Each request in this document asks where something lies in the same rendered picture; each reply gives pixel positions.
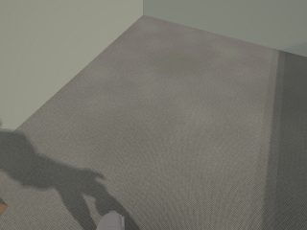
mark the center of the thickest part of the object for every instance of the robot left thigh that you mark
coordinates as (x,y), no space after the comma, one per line
(111,221)

